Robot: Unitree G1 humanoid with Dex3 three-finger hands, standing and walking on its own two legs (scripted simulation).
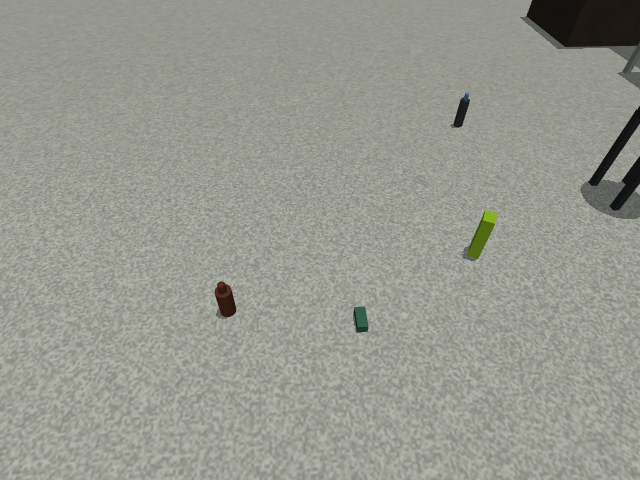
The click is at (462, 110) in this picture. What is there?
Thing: necked bottle
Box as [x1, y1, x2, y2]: [453, 93, 469, 126]
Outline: 467,93 460,100 453,124 455,126 461,126 469,101 469,99 467,98
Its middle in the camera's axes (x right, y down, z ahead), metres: +0.82 -0.76 +2.29
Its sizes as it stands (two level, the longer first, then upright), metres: 0.052 0.052 0.203
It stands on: the floor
